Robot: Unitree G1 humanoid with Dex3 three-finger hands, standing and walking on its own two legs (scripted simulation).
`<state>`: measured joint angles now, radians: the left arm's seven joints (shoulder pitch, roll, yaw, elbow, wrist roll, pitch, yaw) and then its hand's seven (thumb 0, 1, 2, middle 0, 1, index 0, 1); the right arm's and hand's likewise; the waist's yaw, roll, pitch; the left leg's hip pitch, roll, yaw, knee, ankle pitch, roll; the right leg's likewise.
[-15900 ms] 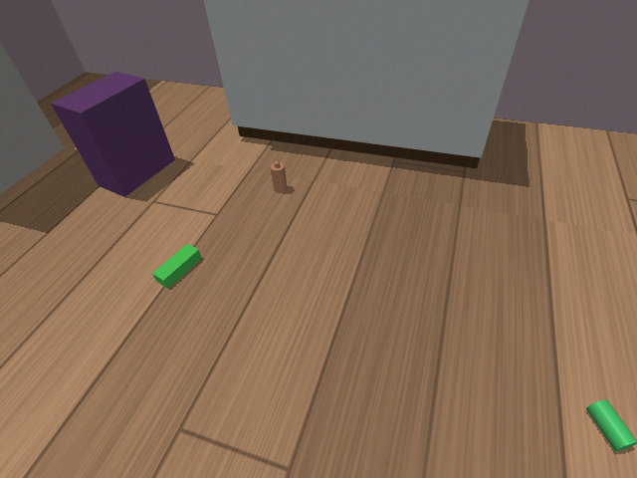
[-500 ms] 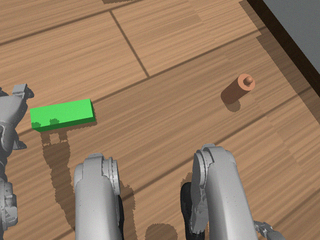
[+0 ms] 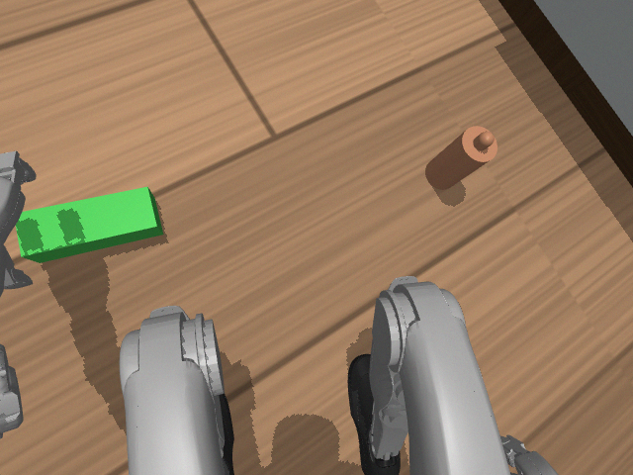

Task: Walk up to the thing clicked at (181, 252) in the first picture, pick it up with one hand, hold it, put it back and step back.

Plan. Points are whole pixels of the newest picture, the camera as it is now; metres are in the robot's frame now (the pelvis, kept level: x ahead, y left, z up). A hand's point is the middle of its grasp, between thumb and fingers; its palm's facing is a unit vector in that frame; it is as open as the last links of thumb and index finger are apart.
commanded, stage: rise first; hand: left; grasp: from above
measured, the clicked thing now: (93, 224) +0.47 +0.32 -0.30
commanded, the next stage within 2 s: approach in 1.86 s
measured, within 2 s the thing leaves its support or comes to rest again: neither
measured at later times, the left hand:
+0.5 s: hand (16, 236) +0.42 +0.37 -0.18, palm faces -0.43 -0.12 -0.90, open 14.2 cm
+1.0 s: hand (22, 236) +0.42 +0.37 -0.19, palm faces -0.41 -0.12 -0.90, open 14.3 cm
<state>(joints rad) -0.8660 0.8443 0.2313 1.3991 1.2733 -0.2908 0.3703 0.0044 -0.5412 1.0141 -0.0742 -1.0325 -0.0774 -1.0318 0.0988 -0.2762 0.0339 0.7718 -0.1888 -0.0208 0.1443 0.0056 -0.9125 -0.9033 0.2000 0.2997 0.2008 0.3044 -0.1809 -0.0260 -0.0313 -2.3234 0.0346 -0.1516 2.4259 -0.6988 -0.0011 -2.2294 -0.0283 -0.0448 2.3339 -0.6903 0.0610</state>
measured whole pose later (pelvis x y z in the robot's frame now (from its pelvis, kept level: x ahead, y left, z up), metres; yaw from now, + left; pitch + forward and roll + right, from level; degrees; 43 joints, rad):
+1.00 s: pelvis +0.00 +0.00 -0.01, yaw -1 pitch +32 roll -10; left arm -0.88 0.89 0.24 1.47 1.30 -0.28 0.43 0.00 -0.58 1.06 -0.08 -1.03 -0.06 -1.04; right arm 0.10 -0.28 0.07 0.77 -0.20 -0.05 0.17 0.01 -0.91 -0.90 0.20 0.30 0.20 0.30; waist -0.22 -0.04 -0.01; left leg -2.36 0.03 -0.17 2.48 -0.69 0.00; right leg -2.25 -0.02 -0.06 2.37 -0.68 0.07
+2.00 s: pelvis +0.00 +0.00 -0.01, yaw -1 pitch +32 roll -10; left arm -0.90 0.87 0.21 1.46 1.28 -0.28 0.38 0.00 -0.58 1.06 -0.09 -1.03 -0.07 -1.05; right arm 0.12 -0.29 0.07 0.76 -0.18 -0.05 0.17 0.01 -0.91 -0.90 0.20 0.30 0.20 0.30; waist -0.22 -0.02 -0.02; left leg -2.35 0.02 -0.17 2.45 -0.68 0.00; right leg -2.24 -0.03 -0.05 2.35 -0.67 0.06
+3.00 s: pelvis +0.00 +0.00 -0.01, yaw -1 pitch +32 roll -11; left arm -1.04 0.87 0.12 1.59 1.30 -0.22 0.44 0.00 -0.59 1.08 -0.08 -1.00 -0.05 -1.03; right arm 0.10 -0.31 0.11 0.71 -0.18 -0.10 0.19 0.00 -0.90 -0.90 0.20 0.30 0.20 0.30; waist -0.28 -0.03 -0.01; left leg -2.36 0.02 -0.18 2.47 -0.68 0.00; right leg -2.24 -0.02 -0.07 2.35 -0.67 0.06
